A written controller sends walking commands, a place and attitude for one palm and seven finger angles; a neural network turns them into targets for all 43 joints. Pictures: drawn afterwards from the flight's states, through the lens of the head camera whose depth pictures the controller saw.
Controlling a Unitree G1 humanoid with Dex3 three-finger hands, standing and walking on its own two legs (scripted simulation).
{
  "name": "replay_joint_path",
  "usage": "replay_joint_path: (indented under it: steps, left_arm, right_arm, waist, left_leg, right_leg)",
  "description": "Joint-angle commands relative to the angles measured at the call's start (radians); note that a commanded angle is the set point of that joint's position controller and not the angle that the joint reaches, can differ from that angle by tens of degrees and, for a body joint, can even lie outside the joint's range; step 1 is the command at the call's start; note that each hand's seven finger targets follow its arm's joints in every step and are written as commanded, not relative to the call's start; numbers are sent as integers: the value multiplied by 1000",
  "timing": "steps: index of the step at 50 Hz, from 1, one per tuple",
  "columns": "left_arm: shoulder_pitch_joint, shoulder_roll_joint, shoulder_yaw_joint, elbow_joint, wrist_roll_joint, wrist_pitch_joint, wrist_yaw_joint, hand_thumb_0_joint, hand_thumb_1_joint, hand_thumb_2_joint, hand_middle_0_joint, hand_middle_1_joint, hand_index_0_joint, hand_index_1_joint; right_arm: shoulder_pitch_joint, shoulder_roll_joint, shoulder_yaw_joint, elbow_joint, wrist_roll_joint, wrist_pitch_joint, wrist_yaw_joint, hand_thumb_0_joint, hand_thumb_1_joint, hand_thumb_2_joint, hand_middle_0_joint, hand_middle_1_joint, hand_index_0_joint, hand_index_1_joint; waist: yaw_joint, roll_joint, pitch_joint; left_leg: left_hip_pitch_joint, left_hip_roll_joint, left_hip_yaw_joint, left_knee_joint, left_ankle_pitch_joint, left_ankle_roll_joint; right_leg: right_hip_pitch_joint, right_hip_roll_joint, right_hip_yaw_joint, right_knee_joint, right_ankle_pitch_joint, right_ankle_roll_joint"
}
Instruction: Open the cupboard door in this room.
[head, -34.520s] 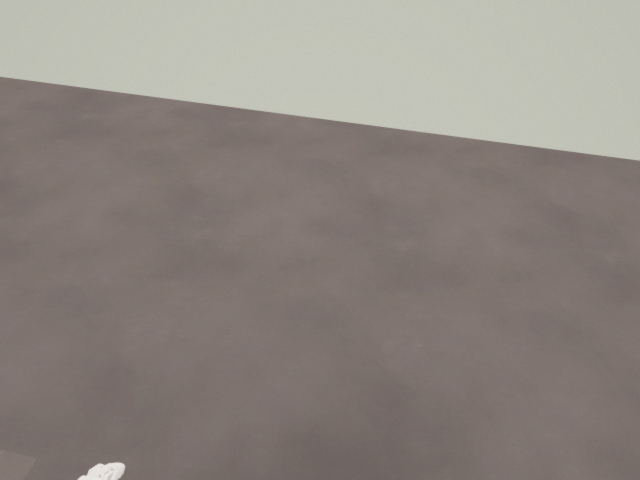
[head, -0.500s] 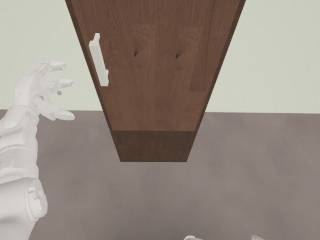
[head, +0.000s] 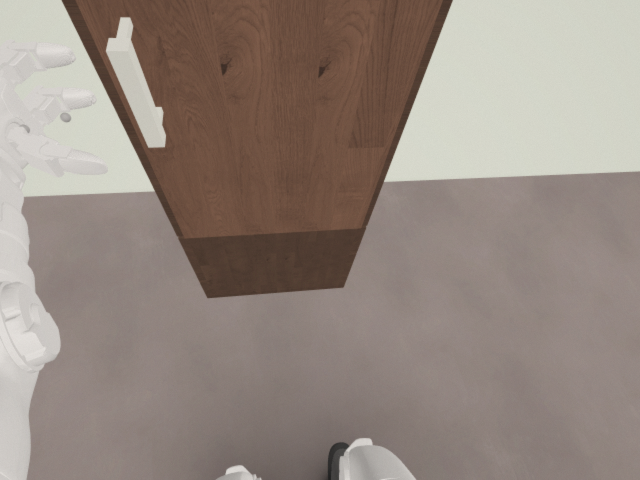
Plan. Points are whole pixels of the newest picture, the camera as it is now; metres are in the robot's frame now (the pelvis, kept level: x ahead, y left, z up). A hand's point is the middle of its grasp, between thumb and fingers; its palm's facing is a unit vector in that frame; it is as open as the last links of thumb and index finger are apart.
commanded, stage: move the hooked fingers beside the handle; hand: left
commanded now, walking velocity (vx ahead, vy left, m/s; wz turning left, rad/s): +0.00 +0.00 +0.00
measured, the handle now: (142, 87) +0.57 +0.17 +0.11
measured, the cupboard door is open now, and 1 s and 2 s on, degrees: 0 0 0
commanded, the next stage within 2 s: slide the fingers in behind the handle in 0.82 s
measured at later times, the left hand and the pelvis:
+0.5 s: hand (72, 122) +0.51 +0.24 +0.11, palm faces +0.00 -1.00 +0.00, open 14.0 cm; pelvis +0.02 +0.01 +0.00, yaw +0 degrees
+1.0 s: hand (67, 129) +0.49 +0.24 +0.12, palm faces +0.00 -1.00 -0.02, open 14.0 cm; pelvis +0.00 +0.00 +0.00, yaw +1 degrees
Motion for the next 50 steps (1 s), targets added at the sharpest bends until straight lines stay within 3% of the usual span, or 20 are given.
replay_joint_path:
  steps: [1, 3, 6, 10, 12, 14, 18, 21, 24, 26, 28, 30, 31, 34, 37, 40, 43, 46, 48, 50]
  left_arm:
    - [-477, 294, 28, -191, -12, -55, -5, 0, -500, 300, -300, -1200, -300, -1200]
    - [-441, 290, 31, -176, -13, -48, -3, 0, -500, 300, -300, -1200, -300, -1200]
    - [-404, 283, 42, -238, -15, -61, -6, 0, -500, 300, -300, -1200, -300, -1200]
    - [-323, 289, 81, -314, -40, -64, -2, 0, -500, 300, -300, -1200, -300, -1200]
    - [-315, 232, 43, -326, -44, -51, 4, 0, -500, 300, -300, -1200, -300, -1200]
    - [-291, 273, 81, -379, -46, -53, 16, 0, -500, 300, -300, -1200, -300, -1200]
    - [-304, 211, 41, -382, -47, -52, 30, 0, -500, 300, -300, -1200, -300, -1200]
    - [-323, 154, 3, -425, -52, -64, 35, 0, -500, 300, -300, -1200, -300, -1200]
    - [-322, 102, -29, -349, -61, -51, 40, 0, -500, 300, -300, -1200, -300, -1200]
    - [-339, 146, -3, -326, -52, -48, 45, 0, -500, 300, -300, -1200, -300, -1200]
    - [-338, 135, -18, -317, -42, -49, 49, 0, -500, 300, -300, -1200, -300, -1200]
    - [-343, 187, 21, -361, -39, -72, 53, 0, -500, 300, -300, -1200, -300, -1200]
    - [-342, 152, -7, -383, -41, -80, 50, 0, -500, 300, -300, -1200, -300, -1200]
    - [-311, 133, -5, -343, -62, -80, 44, 0, -500, 300, -300, -1200, -300, -1200]
    - [-319, 182, 11, -295, -48, -61, 40, 0, -500, 300, -300, -1200, -300, -1200]
    - [-364, 241, 36, -327, -38, -76, 36, 0, -500, 300, -300, -1200, -300, -1200]
    - [-384, 216, 6, -303, -44, -86, 19, 0, -500, 300, -300, -1200, -300, -1200]
    - [-414, 186, -22, -299, -48, -91, 6, 0, -500, 300, -300, -1200, -300, -1200]
    - [-427, 142, -52, -267, -54, -78, 5, 0, -500, 300, -300, -1200, -300, -1200]
    - [-438, 180, -19, -259, -60, -71, 12, 0, -500, 300, -300, -1200, -300, -1200]
  right_arm:
    - [181, -185, -75, -45, -3, -2, -11, 0, -900, -900, 200, 300, 200, 300]
    - [190, -186, -76, -50, -6, 7, -8, 0, -900, -900, 200, 300, 200, 300]
    - [200, -181, -83, -60, -11, 20, 1, 0, -900, -900, 200, 300, 200, 300]
    - [192, -178, -91, -82, -10, 40, 15, 0, -900, -900, 200, 300, 200, 300]
    - [183, -172, -92, -84, -7, 45, 19, 0, -900, -900, 200, 300, 200, 300]
    - [181, -176, -96, -95, -7, 50, 19, 0, -900, -900, 200, 300, 200, 300]
    - [166, -164, -96, -84, -5, 49, 23, 0, -900, -900, 200, 300, 200, 300]
    - [157, -155, -98, -79, -7, 43, 22, 0, -900, -900, 200, 300, 200, 300]
    - [150, -156, -94, -64, -4, 40, 19, 0, -900, -900, 200, 300, 200, 300]
    - [145, -158, -91, -62, -4, 39, 17, 0, -900, -900, 200, 300, 200, 300]
    - [136, -154, -87, -67, -4, 37, 17, 0, -900, -900, 200, 300, 200, 300]
    - [129, -154, -88, -78, -4, 37, 17, 0, -900, -900, 200, 300, 200, 300]
    - [119, -148, -87, -86, -4, 36, 18, 0, -900, -900, 200, 300, 200, 300]
    - [111, -150, -85, -90, 0, 34, 17, 0, -900, -900, 200, 300, 200, 300]
    - [102, -157, -80, -91, 5, 36, 12, 0, -900, -900, 200, 300, 200, 300]
    - [98, -159, -77, -98, 4, 32, 5, 0, -900, -900, 200, 300, 200, 300]
    - [97, -159, -74, -90, 7, 24, -1, 0, -900, -900, 200, 300, 200, 300]
    - [104, -160, -75, -75, 7, 15, -6, 0, -900, -900, 200, 300, 200, 300]
    - [112, -162, -75, -61, 5, 9, -7, 0, -900, -900, 200, 300, 200, 300]
    - [126, -171, -76, -55, 2, 5, -8, 0, -900, -900, 200, 300, 200, 300]
  waist:
    - [-7, 161, -453]
    - [-8, 112, -444]
    - [19, 196, -511]
    - [46, 175, -535]
    - [37, 167, -478]
    - [54, 176, -514]
    - [38, 178, -467]
    - [35, 211, -510]
    - [14, 144, -436]
    - [22, 121, -432]
    - [20, 126, -420]
    - [41, 142, -483]
    - [40, 162, -502]
    - [36, 109, -452]
    - [32, 62, -403]
    - [39, 119, -453]
    - [21, 91, -425]
    - [13, 160, -437]
    - [-4, 133, -407]
    - [-3, 98, -428]
  left_leg:
    - [210, -19, -111, -70, 451, -8]
    - [187, -17, -108, -69, 453, -4]
    - [272, -8, -117, -54, 584, -21]
    - [290, -2, -115, -50, 679, -24]
    - [283, 0, -112, -56, 663, -20]
    - [302, -1, -111, -52, 694, -19]
    - [311, 0, -110, -56, 675, -22]
    - [377, 5, -122, -47, 751, -34]
    - [334, 2, -120, -50, 703, -25]
    - [284, -6, -114, -57, 636, -18]
    - [262, -11, -106, -60, 607, -14]
    - [282, -12, -108, -50, 642, -17]
    - [300, -13, -107, -50, 652, -20]
    - [258, -15, -100, -54, 619, -10]
    - [173, -25, -87, -71, 477, -1]
    - [168, -33, -81, -70, 440, 1]
    - [151, -32, -84, -72, 384, 2]
    - [205, -29, -99, -69, 393, -4]
    - [197, -28, -105, -74, 356, -2]
    - [179, -28, -110, -76, 353, 0]
  right_leg:
    - [237, 43, 66, -13, 306, -18]
    - [250, 46, 64, -13, 320, -17]
    - [229, 50, 54, 3, 352, -23]
    - [268, 55, 50, 8, 416, -25]
    - [247, 56, 46, -1, 401, -20]
    - [271, 57, 50, 5, 421, -25]
    - [245, 56, 46, -6, 399, -20]
    - [232, 58, 43, 0, 413, -21]
    - [221, 57, 40, -8, 400, -19]
    - [253, 52, 45, -3, 400, -18]
    - [261, 47, 48, -1, 403, -18]
    - [295, 47, 55, 12, 432, -21]
    - [296, 46, 55, 14, 434, -21]
    - [312, 47, 56, 9, 446, -21]
    - [330, 42, 61, 2, 405, -16]
    - [361, 37, 76, 6, 401, -19]
    - [341, 39, 75, -4, 358, -16]
    - [278, 41, 66, -7, 309, -21]
    - [248, 42, 61, -19, 266, -19]
    - [268, 42, 62, -15, 273, -18]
